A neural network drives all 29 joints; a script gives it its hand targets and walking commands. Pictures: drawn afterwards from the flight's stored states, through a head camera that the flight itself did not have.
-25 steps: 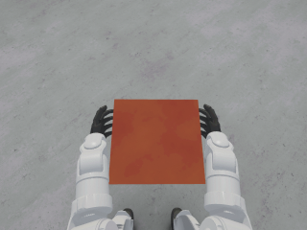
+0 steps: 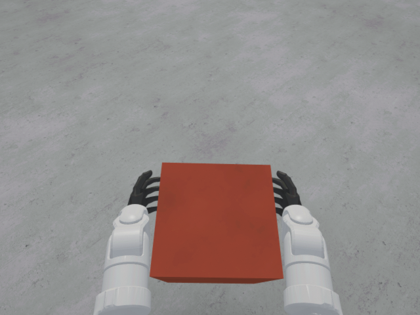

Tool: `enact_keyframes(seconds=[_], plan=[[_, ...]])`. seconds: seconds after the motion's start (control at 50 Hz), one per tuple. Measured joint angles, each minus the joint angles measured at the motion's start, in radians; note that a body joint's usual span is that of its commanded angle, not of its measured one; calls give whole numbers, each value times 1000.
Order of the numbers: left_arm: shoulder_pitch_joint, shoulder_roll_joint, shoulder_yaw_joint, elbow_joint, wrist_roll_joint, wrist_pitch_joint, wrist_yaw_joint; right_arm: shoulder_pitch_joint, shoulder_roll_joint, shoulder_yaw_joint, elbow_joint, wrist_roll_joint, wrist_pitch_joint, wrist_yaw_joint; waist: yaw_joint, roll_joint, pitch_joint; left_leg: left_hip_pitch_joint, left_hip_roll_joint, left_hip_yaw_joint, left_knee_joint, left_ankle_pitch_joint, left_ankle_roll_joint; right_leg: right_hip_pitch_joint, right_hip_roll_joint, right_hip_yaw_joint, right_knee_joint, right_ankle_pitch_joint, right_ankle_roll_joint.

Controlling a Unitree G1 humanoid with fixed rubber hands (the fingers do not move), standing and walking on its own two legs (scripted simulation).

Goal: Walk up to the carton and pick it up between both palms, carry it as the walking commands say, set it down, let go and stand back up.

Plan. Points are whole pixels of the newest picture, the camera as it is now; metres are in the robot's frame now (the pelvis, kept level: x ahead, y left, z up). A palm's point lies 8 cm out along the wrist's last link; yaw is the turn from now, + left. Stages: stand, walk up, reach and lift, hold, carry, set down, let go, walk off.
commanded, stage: reach and lift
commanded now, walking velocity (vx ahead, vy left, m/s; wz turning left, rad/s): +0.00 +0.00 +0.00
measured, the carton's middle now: (213, 230) +0.32 +0.00 -0.07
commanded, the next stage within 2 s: hold in 1.46 s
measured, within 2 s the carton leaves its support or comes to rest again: neither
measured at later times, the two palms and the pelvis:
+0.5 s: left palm (128, 207) +0.31 +0.16 +0.06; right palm (298, 210) +0.31 -0.14 +0.06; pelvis +0.01 +0.00 +0.01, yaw +0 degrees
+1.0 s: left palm (132, 207) +0.31 +0.15 +0.06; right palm (302, 213) +0.30 -0.15 +0.06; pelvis +0.00 +0.00 +0.01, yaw +0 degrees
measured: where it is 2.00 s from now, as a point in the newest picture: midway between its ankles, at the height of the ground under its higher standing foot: outside the picture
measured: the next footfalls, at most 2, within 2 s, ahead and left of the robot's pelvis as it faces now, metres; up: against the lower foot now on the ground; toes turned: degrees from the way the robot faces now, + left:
none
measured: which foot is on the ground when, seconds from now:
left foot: down 0.00-1.00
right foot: down 0.00-1.00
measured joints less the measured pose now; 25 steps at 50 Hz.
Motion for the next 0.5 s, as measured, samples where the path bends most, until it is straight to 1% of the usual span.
enact_keyframes(seconds=[0.28, 0.5], plan=[[53, 19, -56, -17, -17, 100, 9, 64, -23, 70, -18, 21, 104, -13, 5, 5, 28, 259, 2, 4, -110, 17, 2, 258, -3, -1, -108, 16, 1], [63, 22, -80, -62, -27, 181, 23, 78, -28, 103, -64, 29, 187, -17, -1, 9, 77, 383, 1, 4, -138, 20, 4, 385, -5, -2, -144, 22, 2]])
